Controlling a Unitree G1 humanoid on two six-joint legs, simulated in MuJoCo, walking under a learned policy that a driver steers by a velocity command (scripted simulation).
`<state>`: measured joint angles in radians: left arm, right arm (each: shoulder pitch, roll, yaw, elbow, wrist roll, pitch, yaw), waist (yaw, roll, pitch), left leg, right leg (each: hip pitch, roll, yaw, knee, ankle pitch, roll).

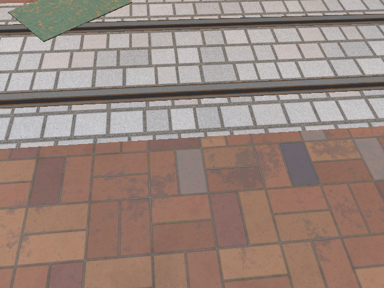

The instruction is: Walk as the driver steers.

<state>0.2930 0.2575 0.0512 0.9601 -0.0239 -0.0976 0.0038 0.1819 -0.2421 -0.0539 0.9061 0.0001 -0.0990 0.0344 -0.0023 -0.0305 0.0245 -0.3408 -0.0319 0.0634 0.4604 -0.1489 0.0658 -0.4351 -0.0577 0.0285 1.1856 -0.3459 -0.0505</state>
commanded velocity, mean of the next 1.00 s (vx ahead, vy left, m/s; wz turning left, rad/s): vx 0.50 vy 0.00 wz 0.21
